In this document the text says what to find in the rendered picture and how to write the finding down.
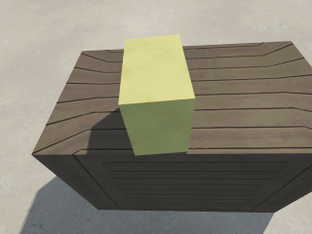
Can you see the carton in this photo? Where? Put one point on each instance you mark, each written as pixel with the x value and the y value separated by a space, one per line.
pixel 156 97

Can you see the pedestal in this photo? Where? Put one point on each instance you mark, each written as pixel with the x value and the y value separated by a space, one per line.
pixel 250 147

